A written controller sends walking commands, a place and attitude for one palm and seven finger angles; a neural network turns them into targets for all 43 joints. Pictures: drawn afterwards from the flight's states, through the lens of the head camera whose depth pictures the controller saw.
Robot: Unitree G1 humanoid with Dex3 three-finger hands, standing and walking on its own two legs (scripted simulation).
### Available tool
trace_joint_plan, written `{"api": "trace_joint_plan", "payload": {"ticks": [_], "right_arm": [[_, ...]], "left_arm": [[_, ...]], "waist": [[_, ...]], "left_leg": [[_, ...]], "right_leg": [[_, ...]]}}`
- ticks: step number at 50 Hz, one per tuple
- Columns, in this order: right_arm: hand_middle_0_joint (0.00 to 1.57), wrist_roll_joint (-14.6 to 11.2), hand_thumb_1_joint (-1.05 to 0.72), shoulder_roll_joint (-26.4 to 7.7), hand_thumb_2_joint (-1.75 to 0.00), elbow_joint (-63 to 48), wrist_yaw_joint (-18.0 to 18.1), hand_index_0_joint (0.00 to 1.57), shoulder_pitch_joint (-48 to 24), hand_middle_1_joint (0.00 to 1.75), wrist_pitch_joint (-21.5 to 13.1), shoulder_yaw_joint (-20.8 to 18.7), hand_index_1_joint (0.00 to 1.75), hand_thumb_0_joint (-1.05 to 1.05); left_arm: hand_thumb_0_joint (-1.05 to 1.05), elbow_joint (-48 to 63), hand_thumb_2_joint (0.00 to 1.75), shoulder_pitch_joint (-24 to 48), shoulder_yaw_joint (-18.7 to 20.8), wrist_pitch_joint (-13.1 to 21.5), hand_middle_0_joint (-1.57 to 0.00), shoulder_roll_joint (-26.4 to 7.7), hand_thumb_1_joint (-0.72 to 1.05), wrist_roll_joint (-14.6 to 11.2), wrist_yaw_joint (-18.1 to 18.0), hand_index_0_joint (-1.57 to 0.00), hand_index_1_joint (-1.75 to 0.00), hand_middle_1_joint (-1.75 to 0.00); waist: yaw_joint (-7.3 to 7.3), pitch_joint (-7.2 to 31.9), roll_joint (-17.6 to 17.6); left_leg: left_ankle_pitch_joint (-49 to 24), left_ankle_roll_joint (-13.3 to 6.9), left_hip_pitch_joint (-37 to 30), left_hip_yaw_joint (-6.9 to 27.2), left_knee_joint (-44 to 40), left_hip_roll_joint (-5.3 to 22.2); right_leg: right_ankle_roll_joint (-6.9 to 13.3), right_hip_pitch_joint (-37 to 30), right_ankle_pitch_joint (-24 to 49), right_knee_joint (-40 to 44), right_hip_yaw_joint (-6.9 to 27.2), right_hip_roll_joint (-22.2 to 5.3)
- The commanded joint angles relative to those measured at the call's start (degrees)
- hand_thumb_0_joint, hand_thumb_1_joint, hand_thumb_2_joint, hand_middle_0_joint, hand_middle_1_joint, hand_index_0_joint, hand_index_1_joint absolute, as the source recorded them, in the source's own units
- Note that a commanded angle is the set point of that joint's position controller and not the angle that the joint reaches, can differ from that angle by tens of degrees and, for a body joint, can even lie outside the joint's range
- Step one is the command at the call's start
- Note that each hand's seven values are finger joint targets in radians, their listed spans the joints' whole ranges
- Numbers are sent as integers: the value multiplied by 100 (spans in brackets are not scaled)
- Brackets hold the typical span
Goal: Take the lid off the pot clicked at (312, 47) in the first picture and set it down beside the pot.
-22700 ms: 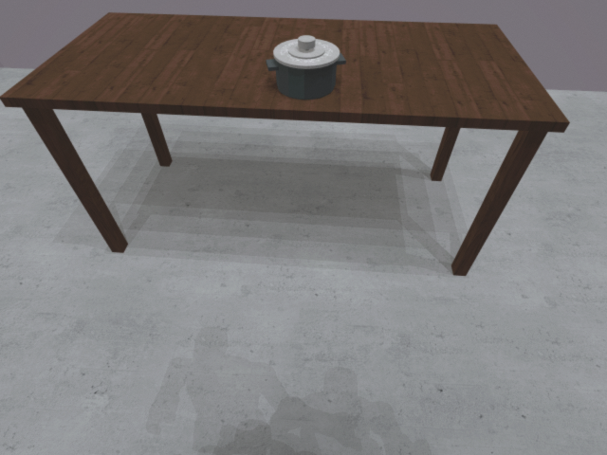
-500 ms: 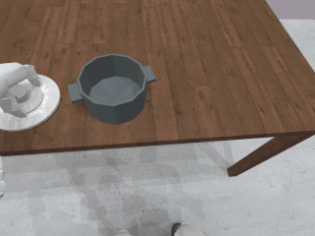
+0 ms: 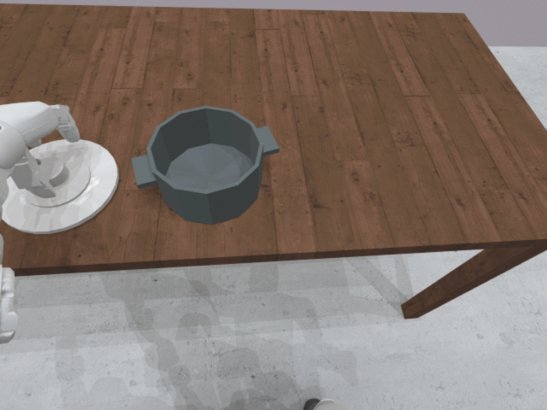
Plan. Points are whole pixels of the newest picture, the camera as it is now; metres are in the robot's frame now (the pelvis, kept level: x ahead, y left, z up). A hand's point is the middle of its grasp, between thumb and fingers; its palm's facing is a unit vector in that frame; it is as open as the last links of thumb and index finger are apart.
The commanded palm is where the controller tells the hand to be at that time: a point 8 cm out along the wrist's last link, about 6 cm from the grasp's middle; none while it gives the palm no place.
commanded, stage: raise the empty hand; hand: left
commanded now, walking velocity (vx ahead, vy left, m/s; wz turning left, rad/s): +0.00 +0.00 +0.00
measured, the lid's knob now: (50, 172) +0.48 +0.33 +0.02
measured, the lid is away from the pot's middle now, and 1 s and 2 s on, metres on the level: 0.25 0.25 0.25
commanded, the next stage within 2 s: draw the hand back to the body in 0.98 s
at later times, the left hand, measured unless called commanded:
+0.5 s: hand (14, 137) +0.45 +0.31 +0.13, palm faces -0.40 -0.09 -0.91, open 10.9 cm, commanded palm +0.47 +0.31 +0.19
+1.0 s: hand out of the picture +0.45 +0.33 +0.17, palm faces -0.36 -0.10 -0.93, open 10.9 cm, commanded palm +0.46 +0.32 +0.23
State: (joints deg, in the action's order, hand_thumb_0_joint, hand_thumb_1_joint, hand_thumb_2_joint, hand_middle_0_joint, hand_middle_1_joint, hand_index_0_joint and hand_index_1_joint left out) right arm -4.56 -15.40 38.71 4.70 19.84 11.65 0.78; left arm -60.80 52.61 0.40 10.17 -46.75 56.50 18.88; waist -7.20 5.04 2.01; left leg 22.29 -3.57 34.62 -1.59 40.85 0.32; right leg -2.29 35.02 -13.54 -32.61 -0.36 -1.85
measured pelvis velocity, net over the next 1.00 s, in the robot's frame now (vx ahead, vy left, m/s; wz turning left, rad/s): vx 0.01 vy -0.01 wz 0.02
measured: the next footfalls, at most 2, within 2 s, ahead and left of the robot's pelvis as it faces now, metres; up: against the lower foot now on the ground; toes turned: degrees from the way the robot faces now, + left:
none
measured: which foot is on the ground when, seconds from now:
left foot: down 0.00-1.00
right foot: down 0.00-1.00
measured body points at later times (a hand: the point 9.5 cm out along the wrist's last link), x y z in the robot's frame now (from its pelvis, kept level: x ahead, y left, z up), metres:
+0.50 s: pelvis +0.00 -0.01 +0.01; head +0.08 +0.00 +0.46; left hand +0.47 +0.32 +0.18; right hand +0.04 -0.28 -0.11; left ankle -0.04 +0.07 -0.72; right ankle +0.01 -0.17 -0.72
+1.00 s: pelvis +0.01 -0.01 +0.02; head +0.07 -0.01 +0.46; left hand +0.47 +0.33 +0.23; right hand +0.06 -0.28 -0.11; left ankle -0.04 +0.07 -0.72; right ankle +0.01 -0.17 -0.72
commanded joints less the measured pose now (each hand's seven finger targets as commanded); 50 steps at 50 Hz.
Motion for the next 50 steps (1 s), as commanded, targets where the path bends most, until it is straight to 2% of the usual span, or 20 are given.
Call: {"api": "trace_joint_plan", "payload": {"ticks": [1,3,6,9,11,14,16,18,21,23,25,28,29,32,34,39,41,45,47,50], "right_arm": [[20,19,-90,-1071,-90,-322,61,20,599,30,-55,-357,30,0],[20,2,-90,-1074,-90,-308,48,20,539,30,-71,-344,30,0],[20,10,-90,-1075,-90,-356,58,20,539,30,-79,-368,30,0],[20,-8,-90,-1046,-90,-370,57,20,511,30,-94,-369,30,0],[20,2,-90,-1068,-90,-363,52,20,489,30,-103,-365,30,0],[20,1,-90,-1037,-90,-379,30,20,419,30,-120,-375,30,0],[20,8,-90,-1053,-90,-403,16,20,383,30,-113,-366,30,0],[20,-18,-90,-1050,-90,-403,9,20,298,30,-115,-335,30,0],[20,-30,-90,-1096,-90,-405,25,20,312,30,-119,-334,30,0],[20,-44,-90,-1079,-90,-412,65,20,270,30,-142,-327,30,0],[20,-33,-90,-1108,-90,-415,85,20,243,30,-165,-327,30,0],[20,-49,-90,-1078,-90,-378,76,20,238,30,-174,-312,30,0],[20,-61,-90,-1106,-90,-367,73,20,238,30,-173,-306,30,0],[20,-54,-90,-1073,-90,-377,60,20,221,30,-162,-335,30,0],[20,-39,-90,-1078,-90,-397,49,20,216,30,-164,-350,30,0],[20,-72,-90,-1100,-90,-380,-4,20,121,30,-133,-313,30,0],[20,-37,-90,-1080,-90,-429,-35,20,74,30,-135,-348,30,0],[20,-46,-90,-1106,-90,-438,-46,20,92,30,-154,-313,30,0],[20,-100,-90,-1128,-90,-422,-64,20,-12,30,-118,-288,30,0],[20,-82,-90,-1123,-90,-434,-55,20,-42,30,-97,-331,30,0]], "left_arm": [[0,1011,50,2432,504,2,-30,-1898,6,-90,-152,-30,-95,-95],[0,939,50,2475,340,-42,-30,-1717,6,-102,-120,-30,-95,-95],[0,1275,50,2716,441,-38,-30,-1879,6,-100,-103,-30,-95,-95],[0,1101,50,2567,349,-77,-30,-1689,6,-134,-55,-30,-95,-95],[0,1198,50,2657,515,-80,-30,-1926,6,-147,-58,-30,-95,-95],[0,1330,50,2706,338,-117,-30,-1672,6,-165,-17,-30,-95,-95],[0,1248,50,2573,552,-123,-30,-1932,6,-181,-18,-30,-95,-95],[0,1034,50,2547,227,-186,-30,-1597,6,-184,36,-30,-95,-95],[0,1092,50,2774,371,-224,-30,-1901,6,-178,80,-30,-95,-95],[0,1116,50,2946,226,-245,-30,-1794,6,-184,126,-30,-95,-95],[0,1345,50,3069,460,-201,-30,-2119,6,-199,148,-30,-95,-95],[0,1048,50,2908,184,-244,-30,-1755,6,-229,234,-30,-95,-95],[0,996,50,2882,343,-254,-30,-1970,6,-233,255,-30,-95,-95],[0,1385,50,3248,182,-256,-30,-1833,6,-212,306,-30,-95,-95],[0,1608,50,3309,310,-240,-30,-1946,6,-244,341,-30,-95,-95],[0,1168,50,3030,270,-336,-30,-1924,6,-278,427,-30,-95,-95],[0,1736,50,3410,268,-326,-30,-1976,6,-224,429,-30,-95,-95],[0,1064,50,2806,594,-353,-30,-2264,6,-282,486,-30,-95,-95],[0,868,50,2867,51,-450,-30,-1730,6,-318,596,-30,-95,-95],[0,1466,50,3471,-126,-411,-30,-1627,6,-270,629,-30,-95,-95]], "waist": [[37,2335,724],[38,2056,637],[52,2347,797],[53,2226,639],[82,2272,651],[83,2243,692],[129,2304,604],[88,1955,512],[97,2023,405],[61,2011,486],[124,2137,561],[59,1938,519],[101,1875,351],[92,2126,769],[110,2329,691],[133,1925,375],[158,2248,823],[202,1971,324],[135,1552,168],[74,1841,474]], "left_leg": [[-3728,74,-2158,269,-436,-48],[-3359,50,-2019,251,-544,-31],[-3623,53,-2318,272,-588,-35],[-3650,56,-2354,294,-639,-33],[-3720,41,-2381,282,-678,-44],[-3825,59,-2517,298,-750,-27],[-3837,21,-2454,265,-785,-55],[-3448,12,-2246,231,-868,-62],[-3201,-32,-2228,209,-944,-87],[-3014,-57,-2229,167,-976,-104],[-3196,-66,-2316,181,-999,-97],[-3260,-43,-2347,192,-988,-81],[-3051,-57,-2216,185,-1028,-91],[-3491,-28,-2573,242,-1008,-83],[-3738,-30,-2731,292,-1009,-75],[-3437,-65,-2338,201,-1098,-100],[-3907,-29,-2726,265,-1099,-79],[-3741,-72,-2420,230,-1110,-121],[-3076,-53,-2115,133,-1205,-108],[-3207,-65,-2452,174,-1188,-96]], "right_leg": [[464,-797,1559,162,-363,463],[469,-777,1407,237,-384,451],[471,-939,1542,279,-346,435],[459,-948,1496,349,-375,438],[463,-1124,1652,372,-342,420],[461,-1145,1671,453,-367,412],[455,-1406,1847,465,-319,394],[455,-1316,1687,530,-355,384],[458,-1521,1697,566,-320,384],[454,-1543,1669,613,-308,366],[468,-1728,1842,623,-294,343],[438,-1530,1736,657,-345,367],[435,-1644,1709,674,-342,365],[456,-1606,1797,681,-336,366],[443,-1731,1917,702,-330,368],[429,-1885,2034,748,-336,354],[449,-1909,2115,744,-317,354],[424,-2062,2208,790,-323,348],[407,-1894,1958,824,-362,333],[441,-1752,1816,836,-346,340]]}}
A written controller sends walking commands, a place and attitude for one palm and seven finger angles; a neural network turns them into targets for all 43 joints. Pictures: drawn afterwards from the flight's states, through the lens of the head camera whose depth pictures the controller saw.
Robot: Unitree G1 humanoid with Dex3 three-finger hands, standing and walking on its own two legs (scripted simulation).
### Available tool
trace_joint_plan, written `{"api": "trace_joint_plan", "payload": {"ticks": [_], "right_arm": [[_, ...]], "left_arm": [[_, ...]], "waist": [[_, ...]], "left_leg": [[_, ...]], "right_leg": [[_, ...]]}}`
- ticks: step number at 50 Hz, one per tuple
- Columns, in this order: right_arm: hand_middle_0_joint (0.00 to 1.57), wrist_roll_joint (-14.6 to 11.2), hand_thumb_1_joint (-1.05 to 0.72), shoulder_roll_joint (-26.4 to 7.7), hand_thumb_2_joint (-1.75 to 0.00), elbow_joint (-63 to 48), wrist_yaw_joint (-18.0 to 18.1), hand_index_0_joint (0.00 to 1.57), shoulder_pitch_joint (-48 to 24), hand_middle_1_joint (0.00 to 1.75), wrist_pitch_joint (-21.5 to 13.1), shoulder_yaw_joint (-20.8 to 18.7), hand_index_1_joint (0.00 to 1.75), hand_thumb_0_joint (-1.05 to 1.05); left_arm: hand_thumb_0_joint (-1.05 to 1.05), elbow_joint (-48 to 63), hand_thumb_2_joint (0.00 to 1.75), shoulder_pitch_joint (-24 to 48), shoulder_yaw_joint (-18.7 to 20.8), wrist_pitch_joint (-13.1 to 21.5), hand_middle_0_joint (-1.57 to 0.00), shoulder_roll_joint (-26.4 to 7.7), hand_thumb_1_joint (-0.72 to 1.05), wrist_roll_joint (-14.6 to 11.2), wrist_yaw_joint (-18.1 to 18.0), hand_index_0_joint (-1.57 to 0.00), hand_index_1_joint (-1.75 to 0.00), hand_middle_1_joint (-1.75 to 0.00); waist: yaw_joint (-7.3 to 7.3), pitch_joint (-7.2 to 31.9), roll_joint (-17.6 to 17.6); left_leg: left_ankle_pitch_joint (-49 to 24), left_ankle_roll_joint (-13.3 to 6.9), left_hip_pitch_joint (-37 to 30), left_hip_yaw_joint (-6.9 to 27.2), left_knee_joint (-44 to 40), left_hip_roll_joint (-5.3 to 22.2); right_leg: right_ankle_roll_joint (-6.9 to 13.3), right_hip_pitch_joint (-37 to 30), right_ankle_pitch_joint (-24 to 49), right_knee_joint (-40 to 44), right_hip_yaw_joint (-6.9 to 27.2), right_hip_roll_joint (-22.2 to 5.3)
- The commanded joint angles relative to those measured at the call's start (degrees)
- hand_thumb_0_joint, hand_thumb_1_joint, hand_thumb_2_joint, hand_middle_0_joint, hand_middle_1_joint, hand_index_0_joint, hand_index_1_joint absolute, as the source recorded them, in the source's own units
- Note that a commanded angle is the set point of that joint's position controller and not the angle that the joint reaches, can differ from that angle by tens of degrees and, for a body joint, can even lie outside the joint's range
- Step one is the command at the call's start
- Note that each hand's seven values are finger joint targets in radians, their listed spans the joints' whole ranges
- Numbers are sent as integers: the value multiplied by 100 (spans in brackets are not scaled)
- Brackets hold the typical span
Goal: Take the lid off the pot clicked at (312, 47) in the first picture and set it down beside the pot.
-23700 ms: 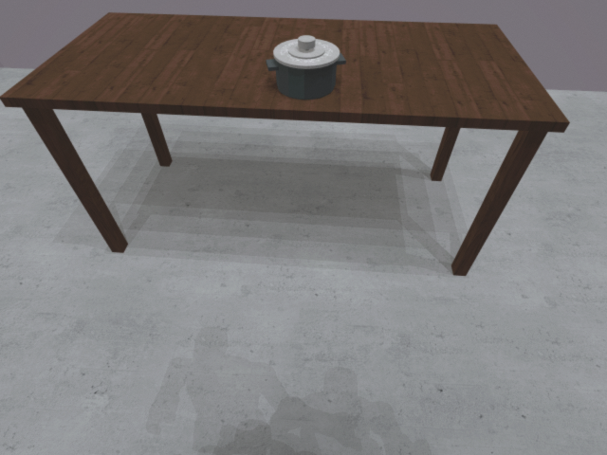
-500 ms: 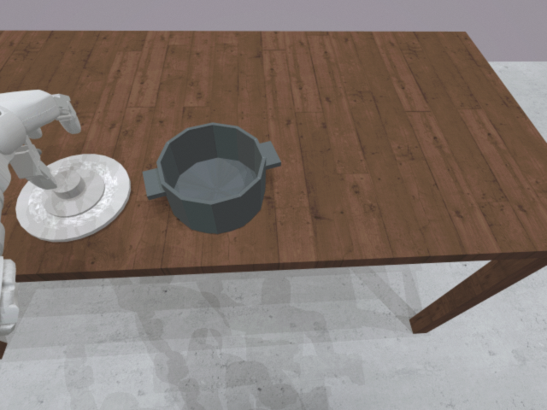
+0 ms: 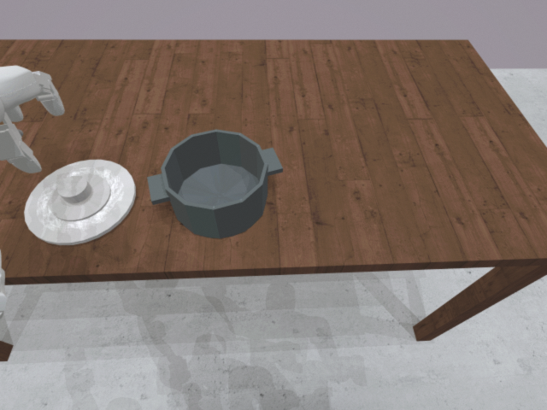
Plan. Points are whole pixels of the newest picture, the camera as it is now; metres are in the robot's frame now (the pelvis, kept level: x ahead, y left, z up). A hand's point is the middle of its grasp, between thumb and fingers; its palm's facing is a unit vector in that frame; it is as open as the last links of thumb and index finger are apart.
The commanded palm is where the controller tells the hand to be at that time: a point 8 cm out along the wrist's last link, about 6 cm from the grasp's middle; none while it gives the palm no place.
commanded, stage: draw the hand back to the body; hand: left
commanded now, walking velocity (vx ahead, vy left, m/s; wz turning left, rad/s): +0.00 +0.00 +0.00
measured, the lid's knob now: (74, 189) +0.48 +0.33 +0.01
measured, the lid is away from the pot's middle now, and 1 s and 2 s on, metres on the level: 0.25 0.25 0.25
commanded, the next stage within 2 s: none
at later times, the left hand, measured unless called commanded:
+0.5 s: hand (19, 159) +0.41 +0.31 +0.15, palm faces -0.31 -0.05 -0.95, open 10.9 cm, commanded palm +0.39 +0.31 +0.20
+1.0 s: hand (48, 154) +0.38 +0.25 +0.19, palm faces +0.42 -0.87 -0.27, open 10.2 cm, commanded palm +0.32 +0.29 +0.20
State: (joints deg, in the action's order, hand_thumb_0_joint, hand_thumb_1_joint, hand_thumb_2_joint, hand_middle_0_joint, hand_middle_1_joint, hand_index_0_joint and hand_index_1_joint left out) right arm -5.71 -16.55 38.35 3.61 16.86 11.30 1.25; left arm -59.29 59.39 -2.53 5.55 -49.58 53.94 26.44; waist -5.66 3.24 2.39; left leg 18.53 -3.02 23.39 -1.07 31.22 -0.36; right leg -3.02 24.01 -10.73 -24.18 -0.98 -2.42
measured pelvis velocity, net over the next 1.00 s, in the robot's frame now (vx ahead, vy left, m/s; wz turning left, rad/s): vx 0.01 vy -0.03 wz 0.00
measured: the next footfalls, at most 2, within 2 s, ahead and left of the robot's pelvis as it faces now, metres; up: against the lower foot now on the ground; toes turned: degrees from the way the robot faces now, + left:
none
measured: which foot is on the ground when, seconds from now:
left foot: down 0.00-1.00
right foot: down 0.00-1.00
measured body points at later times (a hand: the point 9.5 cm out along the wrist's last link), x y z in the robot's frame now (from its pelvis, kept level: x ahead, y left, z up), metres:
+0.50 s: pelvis +0.00 +0.00 +0.00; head +0.05 +0.00 +0.45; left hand +0.43 +0.31 +0.20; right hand +0.09 -0.26 -0.12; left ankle -0.04 +0.08 -0.73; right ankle +0.00 -0.17 -0.73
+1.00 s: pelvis +0.01 -0.03 +0.01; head +0.03 -0.04 +0.46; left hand +0.35 +0.29 +0.21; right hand +0.15 -0.28 -0.10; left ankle -0.04 +0.08 -0.73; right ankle +0.00 -0.17 -0.73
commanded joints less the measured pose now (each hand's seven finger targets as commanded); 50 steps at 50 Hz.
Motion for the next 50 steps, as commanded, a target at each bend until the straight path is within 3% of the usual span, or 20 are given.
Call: {"api": "trace_joint_plan", "payload": {"ticks": [1,2,7,9,11,13,16,20,22,26,28,29,30,31,32,35,37,39,46,50], "right_arm": [[20,57,-90,-989,-90,-386,67,20,351,30,-72,-386,30,0],[20,63,-90,-987,-90,-389,94,20,373,30,-75,-380,30,0],[20,62,-90,-942,-90,-450,59,20,292,30,-74,-370,30,0],[20,77,-90,-906,-90,-577,4,20,156,30,-62,-377,30,0],[20,107,-90,-884,-90,-641,-36,20,103,30,-50,-401,30,0],[20,83,-90,-910,-90,-698,-65,20,16,30,-26,-373,30,0],[20,96,-90,-890,-90,-821,-110,20,-100,30,-36,-381,30,0],[20,97,-90,-874,-90,-960,-190,20,-269,30,-112,-379,30,0],[20,77,-90,-846,-90,-941,-216,20,-327,30,-114,-327,30,0],[20,97,-90,-819,-90,-1056,-227,20,-469,30,-152,-332,30,0],[20,78,-90,-793,-90,-1051,-204,20,-545,30,-172,-303,30,0],[20,39,-90,-377,-90,-1341,-58,20,284,30,-489,-266,30,0],[20,54,-90,-537,-90,-1245,33,20,-84,30,-673,-163,30,0],[20,82,-90,-550,-90,-1232,113,20,-216,30,-797,-144,30,0],[20,117,-90,-638,-90,-1103,164,20,-307,30,-875,-119,30,0],[20,255,-90,-696,-90,-872,218,20,-380,30,-1131,-104,30,0],[20,288,-90,-566,-90,-834,204,20,-427,30,-1294,-99,30,0],[20,304,-90,-538,-90,-836,156,20,-471,30,-1429,-102,30,0],[20,329,-90,-575,-90,-762,60,20,-608,30,-1650,-208,30,0],[20,300,-90,-578,-90,-731,61,20,-746,30,-1672,-237,30,0]], "left_arm": [[0,1354,50,2828,379,84,-30,-1594,6,4,-143,-30,-95,-95],[0,1442,50,2822,660,144,-30,-1898,6,4,-168,-30,-95,-95],[0,1230,50,2319,635,180,-30,-1678,6,-16,-217,-30,-95,-95],[0,1713,50,2188,715,208,-30,-1686,6,-38,-247,-30,-95,-95],[0,1828,50,1823,741,191,-30,-1564,6,-76,-249,-30,-95,-95],[0,1858,50,1527,923,143,-30,-1696,6,-180,-235,-30,-95,-95],[0,2608,50,1520,1116,111,-30,-1881,6,-204,-293,-30,-95,-95],[0,3142,50,832,1230,28,-30,-1739,6,-354,-309,-30,-95,-95],[0,2774,50,437,1058,-98,-30,-1416,6,-413,-270,-30,-95,-95],[0,3613,50,710,1030,-199,-30,-1424,6,-410,-287,-30,-95,-95],[0,3449,50,443,1018,-244,-30,-1297,6,-436,-281,-30,-95,-95],[0,3890,50,764,1422,122,-30,662,6,-3947,-1252,-30,-95,-95],[0,3792,50,141,1261,232,-30,697,6,-4271,-1712,-30,-95,-95],[0,3619,50,-278,1463,206,-30,808,6,-4772,-2062,-30,-95,-95],[0,3660,50,-369,1815,196,-30,494,6,-5062,-2340,-30,-95,-95],[0,4527,51,-54,2634,335,-30,-233,8,-5273,-2877,-30,-93,-93],[0,4578,53,-480,2531,330,-29,231,12,-5366,-3029,-29,-90,-90],[0,4933,55,-883,2472,327,-29,507,16,-5470,-3103,-29,-87,-87],[0,5489,62,-2146,2637,243,-27,812,31,-5666,-3191,-27,-75,-75],[0,6023,66,-2303,2730,247,-26,747,39,-5724,-3217,-26,-69,-69]], "waist": [[-63,2198,481],[-15,2425,457],[54,2255,455],[119,2385,742],[104,2381,607],[160,2211,364],[216,2404,661],[293,2301,715],[273,1862,374],[291,2136,460],[287,1859,341],[29,1370,56],[146,1207,11],[253,1160,-288],[344,1074,-402],[455,1457,263],[494,1317,820],[552,1278,907],[581,1156,186],[557,1158,145]], "left_leg": [[-2861,-133,-1390,159,-192,-48],[-3048,-157,-1474,167,-156,-48],[-3299,-102,-1394,187,-169,-31],[-3549,-83,-1587,243,-187,-34],[-3776,-92,-1669,271,-141,-31],[-3449,-120,-1451,241,-215,-38],[-3768,-94,-1726,334,-273,-22],[-4131,-56,-1936,410,-298,6],[-3690,-55,-1643,378,-366,0],[-3425,-57,-1805,399,-480,-26],[-3208,-59,-1717,375,-504,-41],[-2382,171,-2491,342,-606,336],[-1829,142,-2740,644,-829,522],[-1450,112,-2495,528,-941,504],[-1423,75,-2165,365,-941,433],[-2230,191,-2162,220,-888,366],[-2629,253,-2174,164,-855,356],[-3028,275,-2195,170,-827,362],[-3293,152,-2075,31,-773,326],[-2944,97,-2090,-37,-747,257]], "right_leg": [[502,-724,1519,-35,-272,428],[498,-877,1674,-65,-251,416],[506,-826,1723,-99,-293,403],[531,-870,1747,-89,-276,385],[510,-844,1777,-63,-284,399],[503,-999,1779,-48,-288,367],[523,-1055,1740,-38,-295,357],[524,-1072,1734,19,-315,337],[500,-1007,1573,86,-360,353],[522,-1200,1483,133,-332,343],[522,-1138,1401,187,-346,335],[636,-775,815,182,-457,263],[625,-612,385,256,-353,255],[592,-859,315,344,-278,198],[596,-1186,567,354,-227,172],[589,-1689,1147,268,-184,123],[590,-1792,1377,242,-214,124],[586,-1909,1621,202,-242,131],[500,-2169,2177,175,-249,174],[486,-2267,2281,200,-227,135]]}}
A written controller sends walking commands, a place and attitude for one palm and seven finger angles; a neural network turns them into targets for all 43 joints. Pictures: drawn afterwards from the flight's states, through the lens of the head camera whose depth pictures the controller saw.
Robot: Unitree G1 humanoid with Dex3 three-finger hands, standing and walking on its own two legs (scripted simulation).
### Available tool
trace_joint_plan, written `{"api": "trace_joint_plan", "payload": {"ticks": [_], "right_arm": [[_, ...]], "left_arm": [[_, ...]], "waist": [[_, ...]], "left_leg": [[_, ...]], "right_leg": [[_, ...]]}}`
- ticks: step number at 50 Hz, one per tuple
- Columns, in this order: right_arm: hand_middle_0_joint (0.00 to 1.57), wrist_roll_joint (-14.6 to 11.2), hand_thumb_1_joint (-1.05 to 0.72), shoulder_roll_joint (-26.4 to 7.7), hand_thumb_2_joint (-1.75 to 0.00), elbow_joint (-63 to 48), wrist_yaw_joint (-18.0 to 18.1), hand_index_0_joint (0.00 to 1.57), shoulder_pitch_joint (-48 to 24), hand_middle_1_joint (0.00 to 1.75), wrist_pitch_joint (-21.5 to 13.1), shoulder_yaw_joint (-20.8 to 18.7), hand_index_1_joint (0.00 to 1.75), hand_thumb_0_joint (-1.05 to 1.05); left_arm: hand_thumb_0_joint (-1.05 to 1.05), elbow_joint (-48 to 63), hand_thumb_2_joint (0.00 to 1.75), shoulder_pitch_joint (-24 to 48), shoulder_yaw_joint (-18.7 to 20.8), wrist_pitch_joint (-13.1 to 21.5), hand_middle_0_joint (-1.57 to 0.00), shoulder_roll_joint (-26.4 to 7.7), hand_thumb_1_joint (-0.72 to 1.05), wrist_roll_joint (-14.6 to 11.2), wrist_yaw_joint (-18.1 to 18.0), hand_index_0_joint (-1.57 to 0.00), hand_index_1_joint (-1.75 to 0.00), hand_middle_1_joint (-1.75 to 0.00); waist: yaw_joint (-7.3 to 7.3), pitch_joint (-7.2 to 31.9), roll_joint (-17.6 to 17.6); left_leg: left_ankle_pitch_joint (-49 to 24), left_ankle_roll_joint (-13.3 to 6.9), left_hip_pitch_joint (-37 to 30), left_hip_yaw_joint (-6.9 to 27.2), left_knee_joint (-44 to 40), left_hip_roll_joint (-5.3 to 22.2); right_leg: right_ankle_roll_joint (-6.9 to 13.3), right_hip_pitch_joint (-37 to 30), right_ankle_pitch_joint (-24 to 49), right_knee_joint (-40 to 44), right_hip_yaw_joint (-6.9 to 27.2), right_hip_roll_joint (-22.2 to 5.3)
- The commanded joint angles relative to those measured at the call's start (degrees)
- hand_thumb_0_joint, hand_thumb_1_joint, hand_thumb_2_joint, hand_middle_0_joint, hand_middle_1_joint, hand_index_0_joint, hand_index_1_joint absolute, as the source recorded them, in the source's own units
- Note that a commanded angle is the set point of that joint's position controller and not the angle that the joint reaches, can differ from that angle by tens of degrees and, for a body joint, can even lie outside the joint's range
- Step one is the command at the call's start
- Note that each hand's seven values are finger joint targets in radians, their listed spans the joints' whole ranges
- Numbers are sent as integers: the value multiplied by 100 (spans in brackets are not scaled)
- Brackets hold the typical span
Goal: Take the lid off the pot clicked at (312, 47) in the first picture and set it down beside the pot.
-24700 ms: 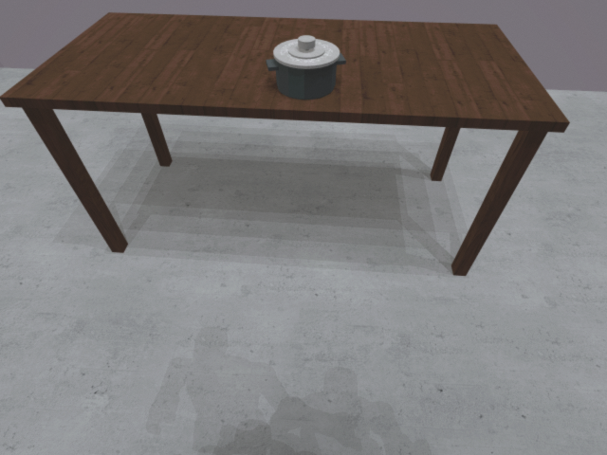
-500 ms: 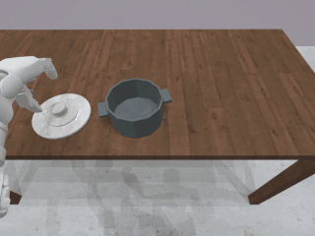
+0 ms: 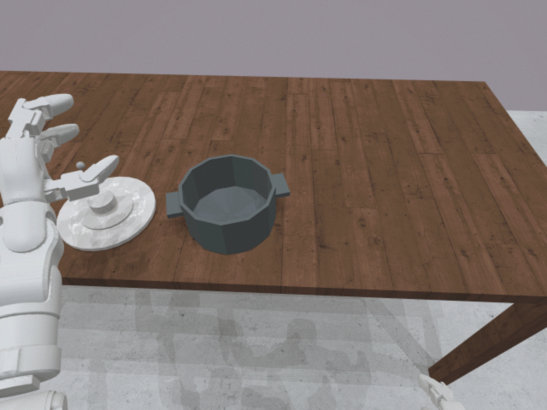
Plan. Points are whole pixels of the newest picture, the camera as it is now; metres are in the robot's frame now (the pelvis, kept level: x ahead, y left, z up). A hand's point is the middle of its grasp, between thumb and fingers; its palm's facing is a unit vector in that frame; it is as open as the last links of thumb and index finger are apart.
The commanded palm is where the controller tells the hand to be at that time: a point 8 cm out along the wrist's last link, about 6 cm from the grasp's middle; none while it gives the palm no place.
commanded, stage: draw the hand back to the body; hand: left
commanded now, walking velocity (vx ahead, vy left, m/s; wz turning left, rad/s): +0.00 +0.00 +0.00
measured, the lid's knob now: (102, 201) +0.46 +0.36 +0.00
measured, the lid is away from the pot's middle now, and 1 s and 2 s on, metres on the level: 0.25 0.25 0.25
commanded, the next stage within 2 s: step back with the hand held close in 1.34 s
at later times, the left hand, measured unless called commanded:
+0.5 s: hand (64, 224) +0.28 +0.26 +0.18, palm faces +0.46 -0.85 -0.26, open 7.9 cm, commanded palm +0.22 +0.29 +0.19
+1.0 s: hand (39, 297) +0.20 +0.25 +0.17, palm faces +0.42 -0.85 -0.32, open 7.4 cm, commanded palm +0.13 +0.28 +0.18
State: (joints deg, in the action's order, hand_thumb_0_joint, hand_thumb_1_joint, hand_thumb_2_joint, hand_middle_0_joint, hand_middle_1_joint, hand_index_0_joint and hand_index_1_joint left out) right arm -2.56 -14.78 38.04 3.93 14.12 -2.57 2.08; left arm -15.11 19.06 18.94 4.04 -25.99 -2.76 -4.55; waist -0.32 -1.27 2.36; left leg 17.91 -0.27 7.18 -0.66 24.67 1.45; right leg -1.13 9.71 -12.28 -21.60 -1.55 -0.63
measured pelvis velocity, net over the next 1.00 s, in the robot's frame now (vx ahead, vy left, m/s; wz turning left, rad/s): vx -0.02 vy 0.00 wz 0.00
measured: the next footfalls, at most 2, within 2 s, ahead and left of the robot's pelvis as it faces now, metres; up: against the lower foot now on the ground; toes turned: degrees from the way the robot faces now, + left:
none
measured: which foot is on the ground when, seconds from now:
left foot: down 0.00-1.00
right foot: down 0.00-1.00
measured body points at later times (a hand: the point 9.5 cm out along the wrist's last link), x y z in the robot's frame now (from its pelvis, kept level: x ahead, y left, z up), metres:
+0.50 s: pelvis -0.01 -0.02 +0.00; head -0.02 -0.04 +0.45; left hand +0.25 +0.30 +0.19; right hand +0.17 -0.24 -0.09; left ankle -0.05 +0.11 -0.74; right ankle -0.01 -0.14 -0.74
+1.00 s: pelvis -0.02 +0.00 +0.00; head -0.04 -0.02 +0.45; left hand +0.17 +0.29 +0.19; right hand +0.17 -0.22 -0.08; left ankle -0.05 +0.11 -0.74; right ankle -0.01 -0.14 -0.74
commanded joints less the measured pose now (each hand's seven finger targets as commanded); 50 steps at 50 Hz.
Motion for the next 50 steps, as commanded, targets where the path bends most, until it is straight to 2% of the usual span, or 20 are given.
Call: {"api": "trace_joint_plan", "payload": {"ticks": [1,4,7,9,14,15,17,19,20,22,24,25,28,30,33,36,37,42,47,50], "right_arm": [[20,-5,-90,-742,-90,-723,28,20,-496,30,-294,-312,30,0],[20,-13,-90,-708,-90,-720,15,20,-591,30,-330,-319,30,0],[20,-34,-90,-711,-90,-699,25,20,-676,30,-299,-328,30,0],[20,-27,-90,-671,-90,-736,27,20,-791,30,-353,-304,30,0],[20,-8,-90,-629,-90,-752,34,20,-903,30,-375,-290,30,0],[20,-20,-90,-637,-90,-742,31,20,-931,30,-380,-294,30,0],[20,-21,-90,-584,-90,-790,43,20,-1009,30,-388,-257,30,0],[20,-10,-90,-567,-90,-827,50,20,-1088,30,-446,-241,30,0],[20,1,-90,-572,-90,-812,51,20,-1085,30,-462,-246,30,0],[20,17,-90,-542,-90,-821,63,20,-1105,30,-449,-233,30,0],[20,27,-90,-521,-90,-862,56,20,-1172,30,-497,-224,30,0],[20,25,-90,-516,-90,-865,51,20,-1194,30,-534,-237,30,0],[20,49,-90,-488,-90,-861,50,20,-1206,30,-563,-223,30,0],[20,45,-90,-500,-90,-875,44,20,-1243,30,-594,-233,30,0],[20,74,-90,-456,-90,-912,39,20,-1281,30,-654,-216,30,0],[20,87,-90,-463,-90,-935,37,20,-1284,30,-682,-230,30,0],[20,97,-90,-454,-90,-944,34,20,-1285,30,-706,-233,30,0],[20,124,-90,-436,-90,-960,19,20,-1272,30,-734,-238,30,0],[20,157,-90,-404,-90,-1009,8,20,-1283,30,-810,-238,30,0],[20,166,-90,-425,-90,-1007,-8,20,-1257,30,-811,-260,30,0]], "left_arm": [[0,1665,67,1625,621,411,-26,-1595,42,-51,-126,-26,-67,-67],[0,1876,70,1176,561,393,-25,-1387,48,-103,-135,-25,-62,-62],[0,1778,73,899,585,364,-24,-1336,54,-152,-143,-24,-58,-58],[0,2209,75,874,631,418,-24,-1378,58,-144,-152,-24,-54,-54],[0,2190,80,219,701,387,-23,-1225,69,-209,-166,-23,-46,-46],[0,2266,81,256,743,405,-22,-1307,71,-218,-166,-22,-45,-45],[0,2304,83,193,561,399,-22,-1056,75,-232,-144,-22,-41,-41],[0,2664,85,212,585,439,-21,-1090,79,-227,-158,-21,-38,-38],[0,2670,86,98,711,451,-21,-1203,82,-242,-180,-21,-36,-36],[0,2454,88,-298,707,405,-21,-1042,86,-268,-174,-21,-33,-33],[0,2894,90,-253,622,453,-20,-968,90,-262,-165,-20,-30,-30],[0,3124,90,-318,698,497,-20,-1053,90,-257,-176,-20,-30,-30],[0,3011,90,-836,573,455,-20,-743,90,-276,-170,-20,-30,-30],[0,3337,90,-886,619,489,-20,-829,90,-268,-174,-20,-30,-30],[0,3641,90,-1222,520,520,-20,-640,90,-252,-176,-20,-30,-30],[0,3835,90,-1532,568,536,-20,-641,90,-247,-180,-20,-30,-30],[0,3971,90,-1740,563,550,-20,-611,90,-242,-178,-20,-30,-30],[0,4117,90,-2429,538,519,-20,-497,90,-241,-172,-20,-30,-30],[0,4646,90,-2950,510,562,-20,-431,90,-208,-169,-20,-30,-30],[0,4850,90,-3340,576,537,-20,-488,90,-222,-166,-20,-30,-30]], "waist": [[62,1739,215],[99,1636,37],[91,1367,-85],[134,1468,208],[169,1253,-107],[138,1154,-92],[150,1016,72],[182,1148,167],[159,1044,111],[207,968,-99],[208,1039,117],[200,1056,125],[231,880,67],[218,843,77],[271,858,321],[270,773,46],[301,817,257],[307,542,53],[335,539,267],[309,424,-31]], "left_leg": [[-2916,-184,-480,-100,-134,27],[-2900,-206,-498,-118,-120,24],[-2402,-217,-372,-166,-194,-7],[-2466,-226,-491,-170,-186,-34],[-2214,-225,-426,-186,-250,-30],[-2085,-215,-422,-181,-260,-26],[-1912,-199,-395,-163,-325,-37],[-1905,-204,-506,-149,-338,-41],[-1823,-207,-505,-141,-331,-36],[-1748,-203,-390,-136,-383,-38],[-1740,-203,-500,-139,-384,-42],[-1751,-196,-553,-120,-381,-26],[-1717,-183,-478,-130,-419,-25],[-1663,-179,-500,-94,-426,-13],[-1643,-156,-519,-95,-465,-16],[-1523,-152,-436,-39,-525,-8],[-1592,-148,-478,-43,-496,0],[-1412,-142,-325,-32,-497,15],[-1357,-130,-323,-7,-480,15],[-1339,-130,-251,12,-440,37]], "right_leg": [[293,-924,2485,-50,-164,-22],[274,-940,2600,-47,-184,-36],[256,-828,2327,25,-180,-30],[263,-888,2372,17,-152,-41],[239,-834,2175,81,-156,-29],[239,-785,2061,118,-134,-39],[250,-683,1798,165,-155,-20],[255,-721,1740,169,-146,-28],[247,-677,1675,200,-130,-32],[245,-708,1561,225,-146,-11],[249,-708,1539,262,-125,-37],[251,-719,1533,262,-116,-33],[255,-661,1455,276,-143,-14],[258,-639,1359,293,-132,-18],[276,-656,1282,287,-140,-20],[270,-640,1115,293,-156,10],[282,-662,1177,274,-142,-11],[269,-554,965,328,-153,-14],[281,-546,869,317,-138,-24],[269,-529,864,311,-132,-23]]}}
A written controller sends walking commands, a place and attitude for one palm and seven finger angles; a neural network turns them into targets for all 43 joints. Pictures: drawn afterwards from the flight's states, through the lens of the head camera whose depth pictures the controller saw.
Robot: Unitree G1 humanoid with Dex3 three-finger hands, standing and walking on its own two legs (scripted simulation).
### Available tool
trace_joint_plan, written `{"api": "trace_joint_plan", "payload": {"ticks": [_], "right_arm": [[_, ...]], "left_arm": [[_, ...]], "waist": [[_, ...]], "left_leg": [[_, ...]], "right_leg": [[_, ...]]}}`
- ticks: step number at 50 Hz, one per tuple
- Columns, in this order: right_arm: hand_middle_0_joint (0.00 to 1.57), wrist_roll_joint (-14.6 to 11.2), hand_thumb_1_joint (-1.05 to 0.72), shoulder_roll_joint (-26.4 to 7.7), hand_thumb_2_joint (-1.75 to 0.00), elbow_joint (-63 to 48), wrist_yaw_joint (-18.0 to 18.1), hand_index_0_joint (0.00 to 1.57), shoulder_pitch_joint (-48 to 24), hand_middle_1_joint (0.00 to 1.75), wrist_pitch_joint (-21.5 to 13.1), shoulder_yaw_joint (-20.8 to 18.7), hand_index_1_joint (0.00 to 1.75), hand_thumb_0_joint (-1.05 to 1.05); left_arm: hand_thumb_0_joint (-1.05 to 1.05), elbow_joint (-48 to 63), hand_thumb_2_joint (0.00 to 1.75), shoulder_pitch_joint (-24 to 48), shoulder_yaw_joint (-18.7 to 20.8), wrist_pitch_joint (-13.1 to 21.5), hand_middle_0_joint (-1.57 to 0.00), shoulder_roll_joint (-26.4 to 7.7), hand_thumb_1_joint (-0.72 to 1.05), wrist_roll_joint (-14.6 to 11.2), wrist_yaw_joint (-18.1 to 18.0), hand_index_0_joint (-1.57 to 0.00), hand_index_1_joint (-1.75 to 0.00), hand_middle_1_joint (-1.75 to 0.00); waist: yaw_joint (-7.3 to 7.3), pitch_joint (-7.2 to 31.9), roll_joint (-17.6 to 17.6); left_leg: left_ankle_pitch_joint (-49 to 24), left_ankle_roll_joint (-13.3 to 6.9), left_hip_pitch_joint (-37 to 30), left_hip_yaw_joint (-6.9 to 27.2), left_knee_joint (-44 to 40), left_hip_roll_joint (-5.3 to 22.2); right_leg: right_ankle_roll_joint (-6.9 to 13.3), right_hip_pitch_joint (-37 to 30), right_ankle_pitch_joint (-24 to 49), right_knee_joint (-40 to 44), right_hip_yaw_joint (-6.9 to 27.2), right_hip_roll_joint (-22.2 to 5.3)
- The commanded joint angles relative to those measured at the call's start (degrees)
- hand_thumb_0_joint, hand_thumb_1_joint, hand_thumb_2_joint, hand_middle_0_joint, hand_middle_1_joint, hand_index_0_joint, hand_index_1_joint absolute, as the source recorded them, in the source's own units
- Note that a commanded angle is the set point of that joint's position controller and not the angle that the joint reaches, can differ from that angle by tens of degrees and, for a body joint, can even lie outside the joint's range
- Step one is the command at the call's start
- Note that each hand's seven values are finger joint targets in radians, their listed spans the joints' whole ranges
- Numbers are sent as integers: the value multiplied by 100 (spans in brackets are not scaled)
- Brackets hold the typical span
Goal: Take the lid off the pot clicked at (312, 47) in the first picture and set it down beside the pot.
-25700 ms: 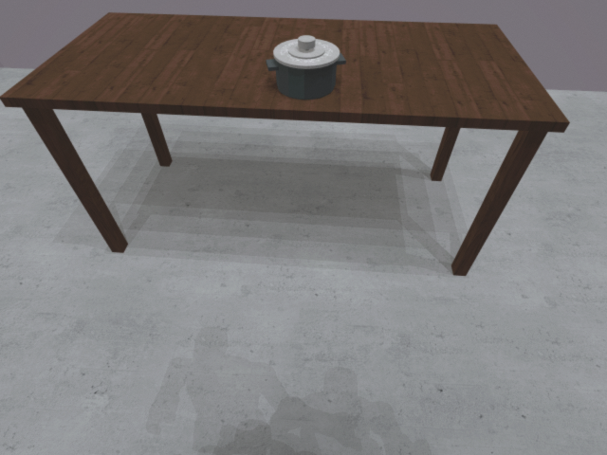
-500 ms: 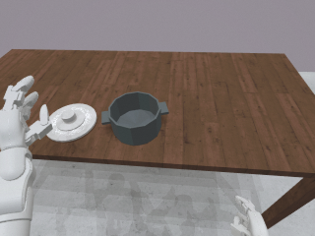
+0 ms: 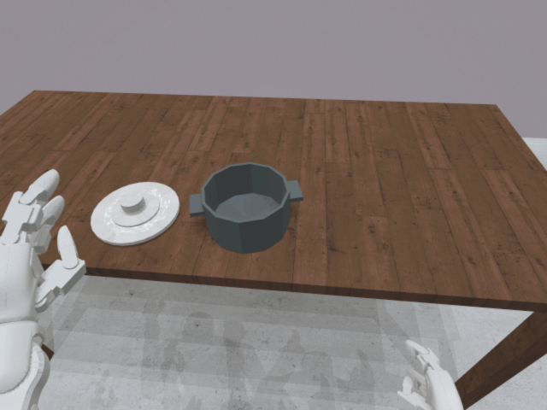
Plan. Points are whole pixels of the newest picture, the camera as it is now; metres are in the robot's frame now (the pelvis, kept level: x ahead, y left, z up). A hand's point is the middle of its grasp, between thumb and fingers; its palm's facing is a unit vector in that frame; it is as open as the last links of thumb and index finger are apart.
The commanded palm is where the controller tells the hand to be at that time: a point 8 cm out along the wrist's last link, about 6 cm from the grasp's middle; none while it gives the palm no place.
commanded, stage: draw the hand back to the body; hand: left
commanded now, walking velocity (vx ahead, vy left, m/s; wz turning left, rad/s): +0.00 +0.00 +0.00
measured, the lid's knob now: (132, 201) +0.49 +0.36 +0.00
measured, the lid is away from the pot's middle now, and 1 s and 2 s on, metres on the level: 0.25 0.25 0.25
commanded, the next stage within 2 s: step back with the hand held close in 0.34 s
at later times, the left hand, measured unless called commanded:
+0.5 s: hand (61, 290) +0.19 +0.25 +0.17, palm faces +0.41 -0.83 -0.37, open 7.4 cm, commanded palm +0.13 +0.29 +0.18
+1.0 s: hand (38, 331) +0.14 +0.25 +0.16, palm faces +0.35 -0.81 -0.47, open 7.4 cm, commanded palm +0.08 +0.30 +0.18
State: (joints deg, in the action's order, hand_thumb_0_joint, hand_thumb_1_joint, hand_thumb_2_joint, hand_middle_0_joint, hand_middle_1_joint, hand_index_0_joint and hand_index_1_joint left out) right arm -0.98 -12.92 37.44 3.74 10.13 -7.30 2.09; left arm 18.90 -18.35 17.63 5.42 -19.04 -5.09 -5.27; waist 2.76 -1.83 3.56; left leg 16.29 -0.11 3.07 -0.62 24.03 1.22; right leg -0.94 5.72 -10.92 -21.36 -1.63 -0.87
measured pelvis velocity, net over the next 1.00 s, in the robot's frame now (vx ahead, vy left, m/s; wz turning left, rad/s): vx -0.05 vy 0.02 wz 0.00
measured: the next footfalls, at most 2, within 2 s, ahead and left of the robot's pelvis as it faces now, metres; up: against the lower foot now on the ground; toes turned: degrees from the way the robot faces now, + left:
right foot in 1.72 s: -0.03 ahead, -0.13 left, +0.00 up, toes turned +1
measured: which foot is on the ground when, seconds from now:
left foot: down 0.00-1.00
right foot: down 0.00-1.00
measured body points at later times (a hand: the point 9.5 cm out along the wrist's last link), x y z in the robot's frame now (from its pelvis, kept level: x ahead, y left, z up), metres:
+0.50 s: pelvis +0.00 +0.01 +0.00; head -0.02 +0.00 +0.45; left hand +0.16 +0.29 +0.19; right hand +0.20 -0.20 -0.07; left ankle -0.03 +0.12 -0.74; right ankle +0.01 -0.13 -0.74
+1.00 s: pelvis -0.05 +0.02 -0.02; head -0.03 +0.03 +0.43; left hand +0.12 +0.30 +0.19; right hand +0.13 -0.21 -0.09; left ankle -0.03 +0.12 -0.74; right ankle +0.01 -0.13 -0.74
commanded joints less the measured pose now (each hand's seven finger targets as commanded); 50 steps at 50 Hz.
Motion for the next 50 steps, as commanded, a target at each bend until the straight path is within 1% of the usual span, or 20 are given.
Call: {"api": "trace_joint_plan", "payload": {"ticks": [1,9,10,15,17,20,22,23,24,25,26,29,34,35,36,39,40,44,48,50], "right_arm": [[20,22,-90,-587,-90,-987,8,20,-896,30,-348,-249,30,0],[20,42,-90,-533,-90,-1050,18,20,-881,30,-412,-257,30,0],[20,28,-90,-557,-90,-1033,29,20,-852,30,-415,-259,30,0],[20,43,-90,-551,-90,-1030,64,20,-844,30,-443,-244,30,0],[20,52,-90,-523,-90,-1046,56,20,-839,30,-451,-237,30,0],[20,54,-90,-548,-90,-1042,54,20,-845,30,-436,-244,30,0],[20,65,-90,-509,-90,-1052,46,20,-847,30,-431,-229,30,0],[20,3,-90,-652,-90,-1284,41,20,-677,30,-273,-227,30,0],[20,55,-90,-541,-90,-1104,51,20,-630,30,-200,-237,30,0],[20,35,-90,-584,-90,-1159,15,20,-668,30,-152,-264,30,0],[20,54,-90,-567,-90,-1169,-3,20,-681,30,-114,-268,30,0],[20,48,-90,-642,-90,-1301,-57,20,-615,30,23,-387,30,0],[20,5,-90,-613,-90,-1533,-104,20,-587,30,192,-498,30,0],[20,-12,-90,-605,-90,-1569,-100,20,-656,30,198,-495,30,0],[20,-19,-90,-543,-90,-1602,-100,20,-627,30,208,-474,30,0],[20,-45,-90,-560,-90,-1634,-73,20,-555,30,162,-530,30,0],[20,-48,-90,-597,-90,-1630,-70,20,-553,30,126,-539,30,0],[20,-33,-90,-605,-90,-1563,-38,20,-396,30,-16,-549,30,0],[20,-74,-90,-625,-90,-1526,-7,20,-310,30,-95,-544,30,0],[20,-79,-90,-607,-90,-1513,9,20,-232,30,-94,-567,30,0]], "left_arm": [[0,1602,90,395,592,421,-20,-1043,90,50,-81,-20,-30,-30],[0,2060,90,-583,539,373,-20,-931,90,98,-119,-20,-30,-30],[0,2160,90,-461,639,381,-20,-1075,90,88,-142,-20,-30,-30],[0,2173,90,-413,584,355,-20,-1021,90,130,-176,-20,-30,-30],[0,2070,90,-608,459,347,-20,-833,90,142,-158,-20,-30,-30],[0,2193,90,-481,646,332,-20,-1077,90,132,-185,-20,-30,-30],[0,2106,90,-662,527,324,-20,-876,90,148,-165,-20,-30,-30],[0,2866,90,562,1563,699,-20,-1906,90,105,-205,-20,-30,-30],[0,2164,90,3,1361,766,-20,-1545,90,130,-181,-20,-30,-30],[0,2163,90,-125,1306,805,-20,-1474,90,134,-131,-20,-30,-30],[0,1994,90,-443,965,833,-20,-1071,90,162,-71,-20,-30,-30],[0,2080,90,-1105,756,866,-20,-865,90,189,2,-20,-30,-30],[0,2702,90,-1708,1179,1020,-20,-1229,90,230,-54,-20,-30,-30],[0,2837,90,-1776,1372,1044,-20,-1440,90,224,-99,-20,-30,-30],[0,2843,90,-1916,1264,1061,-20,-1267,90,201,-99,-20,-30,-30],[0,3066,90,-1968,1347,1097,-20,-1337,90,174,-142,-20,-30,-30],[0,3157,90,-1893,1444,1102,-20,-1472,90,177,-176,-20,-30,-30],[0,2986,90,-1776,1271,1085,-20,-1211,90,161,-206,-20,-30,-30],[0,2790,90,-1457,1155,1045,-20,-1129,90,177,-229,-20,-30,-30],[0,2770,90,-1310,1160,1055,-20,-1213,90,201,-246,-20,-30,-30]], "waist": [[19,568,53],[58,355,32],[9,300,55],[10,301,73],[36,312,-4],[34,342,-36],[62,359,-35],[-56,-105,-200],[-113,-191,-695],[-128,-95,-534],[-162,71,-517],[-154,596,-270],[-161,1167,-228],[-157,1216,-6],[-165,1194,61],[-163,1065,318],[-179,1044,373],[-194,650,563],[-248,436,-67],[-316,347,-596]], "left_leg": [[-1214,-147,170,-16,-391,28],[-1145,-120,237,19,-330,75],[-1030,-104,281,39,-322,67],[-1022,-105,258,78,-305,69],[-1093,-112,274,71,-309,66],[-1115,-99,303,98,-291,66],[-1285,-102,307,68,-285,66],[-740,-234,639,51,-219,156],[-664,-250,737,145,-140,143],[-675,-232,653,124,-120,142],[-828,-251,637,89,-98,168],[-1596,-285,543,52,30,313],[-2399,-317,724,251,126,496],[-2429,-332,776,318,104,528],[-2412,-320,888,335,88,538],[-2424,-358,1138,458,69,693],[-2294,-377,1212,565,-22,761],[-1483,-465,1839,619,-125,962],[36,-395,2379,517,175,748],[951,-290,2312,396,564,377]], "right_leg": [[258,-157,734,294,-124,10],[264,-26,630,268,-133,2],[268,-8,567,247,-117,12],[275,31,509,202,-124,15],[271,36,528,200,-157,14],[274,-33,610,141,-132,21],[278,-54,731,141,-170,13],[209,333,1258,378,533,-243],[206,328,1402,373,532,-355],[231,348,1488,339,652,-400],[176,251,1600,233,544,-416],[94,49,2275,-117,421,-508],[50,-81,2385,-612,229,-501],[48,-70,2278,-705,257,-500],[32,-18,2031,-766,170,-464],[-8,185,1451,-1045,96,-398],[-6,247,1092,-1172,108,-372],[-16,417,138,-1500,52,-335],[60,373,571,-1284,258,-470],[210,771,431,-725,743,-705]]}}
